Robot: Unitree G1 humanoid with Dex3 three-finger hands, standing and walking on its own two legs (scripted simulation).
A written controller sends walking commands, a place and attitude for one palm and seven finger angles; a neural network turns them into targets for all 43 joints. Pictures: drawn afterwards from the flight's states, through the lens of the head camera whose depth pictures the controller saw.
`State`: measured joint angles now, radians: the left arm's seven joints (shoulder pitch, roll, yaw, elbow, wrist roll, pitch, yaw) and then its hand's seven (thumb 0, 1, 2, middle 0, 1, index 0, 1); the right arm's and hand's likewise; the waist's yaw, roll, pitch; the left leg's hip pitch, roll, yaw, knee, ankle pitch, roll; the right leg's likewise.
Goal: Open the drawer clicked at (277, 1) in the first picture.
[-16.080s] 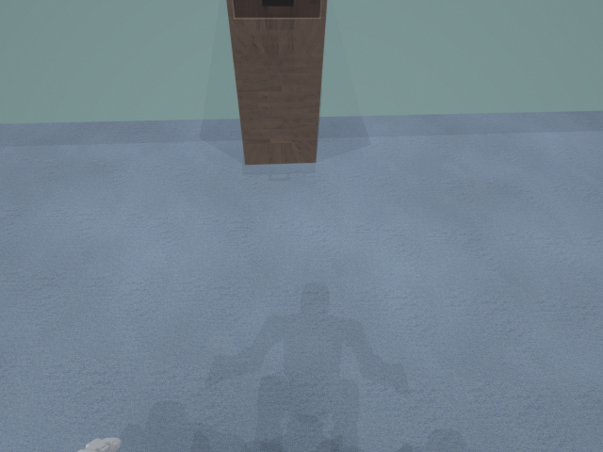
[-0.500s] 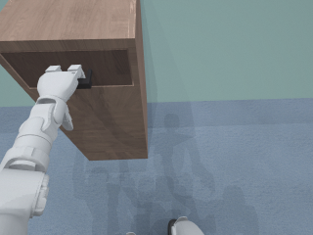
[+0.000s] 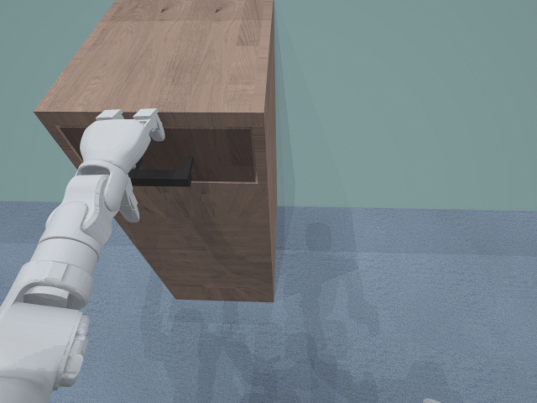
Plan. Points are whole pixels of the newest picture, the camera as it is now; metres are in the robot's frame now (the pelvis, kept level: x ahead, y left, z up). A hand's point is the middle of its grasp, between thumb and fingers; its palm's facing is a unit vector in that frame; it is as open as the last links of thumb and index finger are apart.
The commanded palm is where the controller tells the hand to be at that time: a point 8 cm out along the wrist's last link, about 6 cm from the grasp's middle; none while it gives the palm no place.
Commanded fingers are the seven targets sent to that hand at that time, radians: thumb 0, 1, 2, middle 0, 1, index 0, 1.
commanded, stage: lift the fingers back up to retry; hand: left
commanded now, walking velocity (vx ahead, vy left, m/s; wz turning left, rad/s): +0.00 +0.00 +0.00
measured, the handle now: (161, 169) +0.50 +0.21 +0.03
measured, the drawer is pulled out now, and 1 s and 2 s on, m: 0.00 0.00 0.00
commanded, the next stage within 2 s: re-aim the fingers above the handle in 0.14 s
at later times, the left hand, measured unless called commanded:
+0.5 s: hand (130, 167) +0.45 +0.24 +0.09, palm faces -0.02 -0.03 -1.00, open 13.8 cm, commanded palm +0.42 +0.24 +0.15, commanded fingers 0.00 -0.50 0.30 -0.30 -1.20 -0.30 -1.20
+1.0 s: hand (142, 169) +0.45 +0.22 +0.09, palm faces -0.03 -0.02 -1.00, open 13.9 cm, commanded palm +0.42 +0.22 +0.15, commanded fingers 0.00 -0.50 0.30 -0.30 -1.20 -0.30 -1.20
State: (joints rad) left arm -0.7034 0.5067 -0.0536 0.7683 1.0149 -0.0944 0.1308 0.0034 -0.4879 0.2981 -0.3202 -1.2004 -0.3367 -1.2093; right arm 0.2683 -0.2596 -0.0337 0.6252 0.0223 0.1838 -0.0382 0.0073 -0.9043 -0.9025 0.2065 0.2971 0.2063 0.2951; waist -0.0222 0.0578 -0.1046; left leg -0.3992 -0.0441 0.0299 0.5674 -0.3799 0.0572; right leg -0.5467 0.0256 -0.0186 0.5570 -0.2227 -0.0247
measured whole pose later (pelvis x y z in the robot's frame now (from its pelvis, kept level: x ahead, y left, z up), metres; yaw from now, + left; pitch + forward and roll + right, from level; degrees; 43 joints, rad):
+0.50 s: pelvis +0.00 +0.00 +0.00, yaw +1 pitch +12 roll -1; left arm -0.75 0.51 -0.07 0.82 1.02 -0.10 0.12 0.00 -0.49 0.30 -0.32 -1.20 -0.32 -1.21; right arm 0.27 -0.25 -0.03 0.65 0.02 0.19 -0.03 0.01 -0.90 -0.90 0.21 0.30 0.21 0.30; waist -0.02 0.05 -0.09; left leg -0.41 -0.05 0.02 0.58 -0.38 0.06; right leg -0.55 0.02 -0.03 0.56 -0.23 -0.02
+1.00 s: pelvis -0.01 +0.00 +0.00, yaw +0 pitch +12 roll +0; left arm -0.77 0.48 -0.10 0.86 1.02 -0.09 0.13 0.00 -0.49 0.30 -0.32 -1.20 -0.31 -1.20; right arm 0.28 -0.26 -0.03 0.66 0.02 0.17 -0.03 0.01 -0.90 -0.90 0.21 0.30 0.21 0.30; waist -0.03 0.06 -0.09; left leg -0.40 -0.05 0.03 0.57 -0.36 0.06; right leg -0.55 0.02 -0.02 0.56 -0.21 -0.02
